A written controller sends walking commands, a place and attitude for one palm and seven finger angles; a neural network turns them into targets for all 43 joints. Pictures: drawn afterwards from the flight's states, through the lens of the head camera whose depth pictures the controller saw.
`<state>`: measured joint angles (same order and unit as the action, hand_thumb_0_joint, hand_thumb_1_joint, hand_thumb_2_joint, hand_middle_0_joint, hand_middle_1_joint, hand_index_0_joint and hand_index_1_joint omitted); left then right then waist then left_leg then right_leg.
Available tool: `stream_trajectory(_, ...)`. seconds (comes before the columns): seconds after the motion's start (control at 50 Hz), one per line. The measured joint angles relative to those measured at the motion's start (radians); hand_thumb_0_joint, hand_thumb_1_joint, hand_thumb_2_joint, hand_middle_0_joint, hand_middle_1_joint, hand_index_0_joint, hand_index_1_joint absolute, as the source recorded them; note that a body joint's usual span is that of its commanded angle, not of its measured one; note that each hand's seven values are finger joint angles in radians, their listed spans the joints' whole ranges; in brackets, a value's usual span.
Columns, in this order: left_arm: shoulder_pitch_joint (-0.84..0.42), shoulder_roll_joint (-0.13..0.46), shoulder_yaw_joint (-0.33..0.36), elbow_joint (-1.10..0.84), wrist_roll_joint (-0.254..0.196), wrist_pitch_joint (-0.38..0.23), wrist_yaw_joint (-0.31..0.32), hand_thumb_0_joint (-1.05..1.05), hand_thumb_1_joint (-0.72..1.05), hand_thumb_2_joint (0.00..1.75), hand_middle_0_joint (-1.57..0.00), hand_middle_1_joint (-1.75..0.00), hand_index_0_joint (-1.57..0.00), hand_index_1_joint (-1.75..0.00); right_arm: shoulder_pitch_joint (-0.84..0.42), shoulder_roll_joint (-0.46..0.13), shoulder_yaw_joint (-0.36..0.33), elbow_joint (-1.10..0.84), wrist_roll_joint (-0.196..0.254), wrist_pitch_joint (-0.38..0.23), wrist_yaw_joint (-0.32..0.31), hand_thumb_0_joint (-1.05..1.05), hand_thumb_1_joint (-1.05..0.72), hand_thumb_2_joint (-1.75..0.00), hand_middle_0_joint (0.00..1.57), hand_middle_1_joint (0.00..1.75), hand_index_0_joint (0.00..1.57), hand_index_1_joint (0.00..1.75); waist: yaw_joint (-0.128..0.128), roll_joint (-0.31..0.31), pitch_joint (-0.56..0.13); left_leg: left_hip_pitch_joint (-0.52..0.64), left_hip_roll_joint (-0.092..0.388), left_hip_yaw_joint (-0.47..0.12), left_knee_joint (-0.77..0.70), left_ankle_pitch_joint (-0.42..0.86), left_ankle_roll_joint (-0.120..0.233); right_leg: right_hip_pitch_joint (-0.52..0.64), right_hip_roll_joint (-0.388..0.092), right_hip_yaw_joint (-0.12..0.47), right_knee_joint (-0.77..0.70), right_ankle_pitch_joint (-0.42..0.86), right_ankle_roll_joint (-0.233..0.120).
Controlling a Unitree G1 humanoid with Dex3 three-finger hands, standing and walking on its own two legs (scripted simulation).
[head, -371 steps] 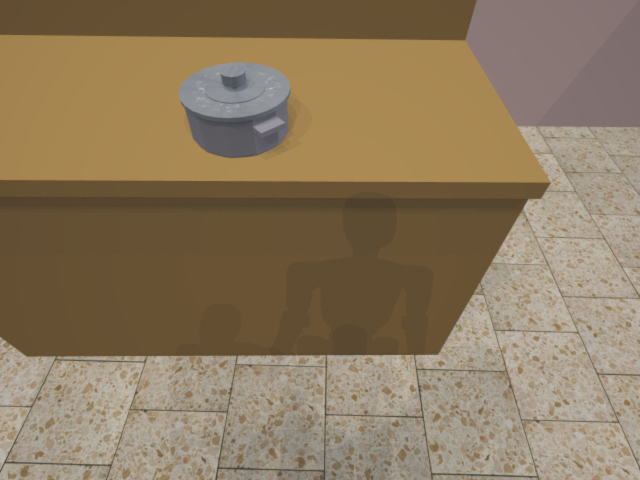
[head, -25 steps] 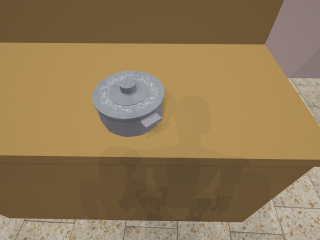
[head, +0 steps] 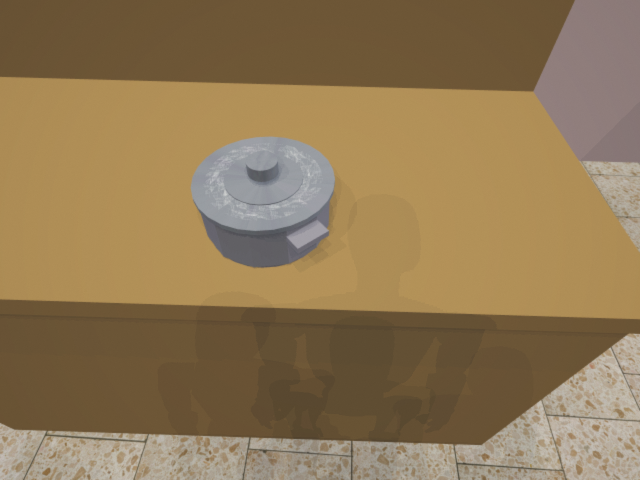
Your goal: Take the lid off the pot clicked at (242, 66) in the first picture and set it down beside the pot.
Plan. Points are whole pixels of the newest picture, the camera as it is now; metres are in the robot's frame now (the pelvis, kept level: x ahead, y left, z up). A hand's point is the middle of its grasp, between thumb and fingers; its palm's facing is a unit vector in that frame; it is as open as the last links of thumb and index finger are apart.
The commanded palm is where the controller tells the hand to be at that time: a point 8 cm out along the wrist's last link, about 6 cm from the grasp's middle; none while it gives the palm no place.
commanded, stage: look again from close up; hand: left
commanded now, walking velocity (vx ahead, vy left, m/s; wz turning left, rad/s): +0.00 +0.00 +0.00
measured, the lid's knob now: (262, 166) +0.48 +0.11 +0.14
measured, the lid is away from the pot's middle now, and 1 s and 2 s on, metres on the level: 0.00 0.00 0.00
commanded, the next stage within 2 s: lift the closed hand beside the body in 0.98 s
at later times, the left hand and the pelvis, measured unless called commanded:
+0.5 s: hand out of the picture +0.04 +0.17 -0.18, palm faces +0.01 -0.98 -0.20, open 7.4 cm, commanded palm none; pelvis +0.02 +0.00 +0.00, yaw -1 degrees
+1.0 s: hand out of the picture +0.02 +0.16 -0.18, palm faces +0.00 -0.99 -0.17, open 7.4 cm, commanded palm none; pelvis +0.02 -0.01 +0.00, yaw -1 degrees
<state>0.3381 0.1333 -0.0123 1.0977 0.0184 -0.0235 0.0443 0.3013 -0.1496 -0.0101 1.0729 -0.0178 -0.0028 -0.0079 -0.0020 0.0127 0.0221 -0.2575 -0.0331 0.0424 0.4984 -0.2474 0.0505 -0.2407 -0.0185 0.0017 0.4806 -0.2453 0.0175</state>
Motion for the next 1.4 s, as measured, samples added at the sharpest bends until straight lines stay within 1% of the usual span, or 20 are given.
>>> stream_trajectory(0.06, 0.008, 0.000, -0.003, -0.006, -0.002, 0.010, -0.008, 0.00, 0.91, 0.89, -0.20, -0.29, -0.20, -0.30, 0.011, -0.012, -0.004, -0.028, 0.000, 0.000, -0.001, 0.01, -0.92, -0.90, 0.20, 0.30, 0.20, 0.30, -0.006, 0.010, -0.015, -0.016, -0.003, -0.002, 0.041, -0.028, 0.007, -0.016, -0.003, -0.002, 0.044, -0.032, -0.005)
stream_trajectory(0.14, 0.006, 0.002, -0.004, -0.016, -0.003, 0.007, -0.008, 0.00, 0.91, 0.89, -0.20, -0.29, -0.20, -0.30, 0.007, -0.021, -0.002, -0.037, 0.002, -0.005, -0.008, 0.01, -0.92, -0.90, 0.20, 0.30, 0.20, 0.30, -0.001, 0.020, -0.027, -0.005, -0.007, 0.002, 0.052, -0.045, 0.010, -0.009, -0.007, 0.003, 0.061, -0.049, 0.003)
stream_trajectory(0.28, -0.022, 0.010, -0.003, -0.039, -0.008, 0.003, -0.003, 0.00, 0.91, 0.89, -0.20, -0.29, -0.19, -0.30, -0.020, -0.028, 0.004, -0.036, 0.006, -0.021, -0.013, 0.01, -0.94, -0.90, 0.20, 0.30, 0.20, 0.30, 0.002, 0.007, -0.016, 0.026, -0.008, 0.010, 0.035, -0.050, 0.008, 0.013, -0.009, 0.011, 0.057, -0.058, 0.006)
stream_trajectory(0.56, -0.058, 0.030, 0.003, -0.055, -0.011, 0.015, -0.005, 0.00, 0.91, 0.89, -0.20, -0.29, -0.19, -0.30, -0.039, -0.016, 0.010, -0.015, 0.006, -0.025, -0.019, 0.01, -0.93, -0.90, 0.20, 0.30, 0.20, 0.30, 0.004, -0.019, 0.017, 0.058, 0.001, 0.008, 0.001, -0.045, -0.002, 0.046, 0.001, 0.010, 0.020, -0.051, -0.001)
stream_trajectory(0.92, -0.048, 0.022, -0.003, -0.033, -0.012, 0.016, -0.008, 0.00, 0.91, 0.89, -0.20, -0.29, -0.19, -0.30, -0.038, 0.002, 0.010, 0.024, 0.011, -0.023, -0.021, 0.01, -0.93, -0.90, 0.20, 0.30, 0.20, 0.30, 0.005, -0.030, 0.040, 0.079, 0.009, 0.008, -0.032, -0.027, -0.009, 0.069, 0.010, 0.010, -0.020, -0.028, -0.006)
stream_trajectory(1.08, -0.040, 0.017, -0.004, -0.020, -0.012, 0.016, -0.009, 0.00, 0.91, 0.89, -0.20, -0.29, -0.19, -0.30, -0.030, 0.012, 0.011, 0.038, 0.012, -0.024, -0.022, 0.01, -0.92, -0.90, 0.20, 0.30, 0.20, 0.30, 0.007, -0.032, 0.044, 0.080, 0.009, 0.009, -0.038, -0.020, -0.007, 0.070, 0.010, 0.011, -0.027, -0.020, -0.005)
stream_trajectory(1.1, -0.040, 0.019, -0.010, -0.019, -0.016, 0.013, -0.008, 0.00, 0.91, 0.89, -0.20, -0.29, -0.19, -0.30, -0.028, 0.013, 0.013, 0.032, 0.006, -0.022, -0.021, 0.01, -0.92, -0.90, 0.20, 0.30, 0.20, 0.30, 0.007, -0.036, 0.046, 0.083, 0.004, 0.012, -0.044, -0.017, -0.006, 0.065, 0.006, 0.014, -0.019, -0.022, -0.008)
stream_trajectory(1.12, -0.015, 0.024, -0.008, -0.116, -0.046, 0.049, -0.001, 0.01, 0.91, 0.89, -0.20, -0.30, -0.20, -0.30, -0.015, 0.009, 0.016, 0.006, 0.012, -0.032, -0.015, 0.01, -0.93, -0.90, 0.20, 0.30, 0.20, 0.30, 0.003, -0.038, 0.048, 0.080, -0.002, 0.007, -0.045, -0.013, -0.005, 0.061, -0.001, 0.009, -0.010, -0.027, -0.008)
stream_trajectory(1.14, 0.028, 0.041, -0.017, -0.269, -0.073, 0.078, 0.031, 0.02, 0.93, 0.89, -0.21, -0.30, -0.20, -0.30, 0.006, 0.001, 0.019, -0.030, 0.026, -0.066, -0.017, 0.01, -0.93, -0.90, 0.20, 0.30, 0.20, 0.30, 0.004, -0.035, 0.053, 0.080, -0.006, -0.001, -0.046, -0.009, -0.005, 0.063, -0.005, 0.000, -0.008, -0.029, -0.008)
stream_trajectory(1.16, 0.064, 0.059, -0.023, -0.414, -0.089, 0.083, 0.057, 0.03, 0.94, 0.89, -0.21, -0.31, -0.21, -0.31, 0.024, -0.011, 0.020, -0.059, 0.038, -0.113, -0.021, 0.02, -0.93, -0.90, 0.20, 0.30, 0.20, 0.30, 0.008, -0.029, 0.052, 0.083, -0.010, -0.007, -0.051, -0.004, -0.007, 0.068, -0.008, -0.006, -0.012, -0.028, -0.011)
stream_trajectory(1.18, 0.087, 0.070, -0.025, -0.537, -0.096, 0.083, 0.080, 0.03, 0.95, 0.89, -0.23, -0.32, -0.22, -0.33, 0.032, -0.024, 0.018, -0.081, 0.047, -0.154, -0.023, 0.02, -0.93, -0.90, 0.20, 0.30, 0.20, 0.30, 0.010, -0.021, 0.048, 0.090, -0.013, -0.013, -0.062, 0.003, -0.008, 0.077, -0.012, -0.011, -0.022, -0.024, -0.011)
stream_trajectory(1.2, 0.101, 0.075, -0.024, -0.637, -0.093, 0.080, 0.101, 0.03, 0.95, 0.89, -0.24, -0.34, -0.24, -0.34, 0.031, -0.040, 0.015, -0.097, 0.051, -0.184, -0.020, 0.02, -0.93, -0.90, 0.20, 0.30, 0.20, 0.30, 0.007, -0.011, 0.039, 0.098, -0.017, -0.019, -0.075, 0.012, -0.007, 0.087, -0.015, -0.017, -0.036, -0.017, -0.010)
stream_trajectory(1.24, 0.105, 0.070, -0.025, -0.772, -0.070, 0.059, 0.123, 0.03, 0.95, 0.89, -0.28, -0.38, -0.28, -0.39, 0.006, -0.072, 0.006, -0.136, 0.047, -0.212, -0.001, 0.02, -0.93, -0.90, 0.20, 0.30, 0.20, 0.30, -0.007, 0.011, 0.018, 0.105, -0.023, -0.030, -0.094, 0.028, -0.003, 0.100, -0.021, -0.028, -0.057, -0.004, -0.007)
stream_trajectory(1.28, 0.090, 0.051, -0.022, -0.840, -0.042, 0.032, 0.113, 0.02, 0.95, 0.89, -0.33, -0.44, -0.33, -0.45, -0.044, -0.091, -0.014, -0.188, 0.041, -0.203, 0.024, 0.02, -0.93, -0.90, 0.20, 0.30, 0.20, 0.30, -0.020, 0.026, 0.004, 0.095, -0.024, -0.033, -0.095, 0.038, -0.001, 0.091, -0.022, -0.032, -0.059, 0.004, -0.002)
stream_trajectory(1.32, 0.098, 0.027, -0.002, -0.887, -0.033, 0.008, 0.087, 0.02, 0.94, 0.89, -0.39, -0.51, -0.39, -0.51, -0.104, -0.090, -0.034, -0.248, 0.041, -0.174, 0.038, 0.02, -0.92, -0.90, 0.20, 0.30, 0.20, 0.30, -0.025, 0.029, -0.001, 0.084, -0.017, -0.026, -0.095, 0.044, -0.004, 0.076, -0.016, -0.024, -0.058, 0.014, -0.003)
stream_trajectory(1.36, 0.147, 0.019, 0.016, -0.963, -0.041, -0.004, 0.059, 0.01, 0.93, 0.89, -0.46, -0.59, -0.46, -0.59, -0.144, -0.078, -0.044, -0.322, 0.043, -0.152, 0.040, 0.01, -0.92, -0.90, 0.20, 0.30, 0.20, 0.30, -0.018, 0.019, -0.003, 0.077, -0.008, -0.017, -0.095, 0.047, -0.010, 0.063, -0.007, -0.016, -0.054, 0.020, -0.008)
stream_trajectory(1.4, 0.207, 0.035, 0.027, -1.051, -0.045, -0.016, 0.042, 0.01, 0.92, 0.89, -0.54, -0.67, -0.54, -0.68, -0.164, -0.069, -0.043, -0.396, 0.045, -0.143, 0.033, 0.01, -0.92, -0.90, 0.20, 0.30, 0.20, 0.30, -0.002, 0.006, 0.001, 0.074, 0.002, -0.018, -0.090, 0.048, -0.017, 0.063, 0.003, -0.016, -0.055, 0.024, -0.015)
